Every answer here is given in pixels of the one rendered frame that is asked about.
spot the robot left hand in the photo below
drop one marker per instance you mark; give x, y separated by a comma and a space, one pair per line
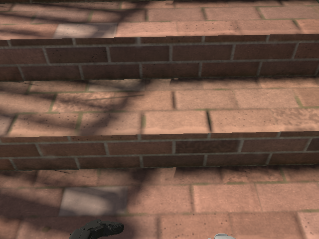
96, 229

